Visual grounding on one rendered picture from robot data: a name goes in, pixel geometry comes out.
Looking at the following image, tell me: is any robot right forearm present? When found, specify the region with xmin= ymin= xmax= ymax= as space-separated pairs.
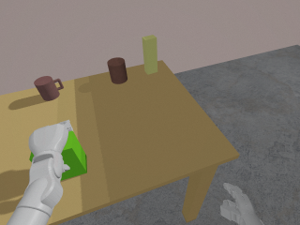
xmin=239 ymin=213 xmax=264 ymax=225

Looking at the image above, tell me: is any table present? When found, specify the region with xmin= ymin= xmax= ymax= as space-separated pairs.
xmin=0 ymin=60 xmax=240 ymax=225

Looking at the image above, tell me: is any sponge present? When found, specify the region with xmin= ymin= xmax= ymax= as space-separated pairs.
xmin=29 ymin=130 xmax=87 ymax=181

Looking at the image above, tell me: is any robot right hand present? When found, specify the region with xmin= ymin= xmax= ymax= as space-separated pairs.
xmin=220 ymin=183 xmax=256 ymax=225

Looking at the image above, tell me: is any robot left hand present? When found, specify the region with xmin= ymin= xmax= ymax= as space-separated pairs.
xmin=28 ymin=120 xmax=73 ymax=173

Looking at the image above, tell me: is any robot left forearm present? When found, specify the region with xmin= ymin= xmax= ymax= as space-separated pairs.
xmin=7 ymin=150 xmax=64 ymax=225

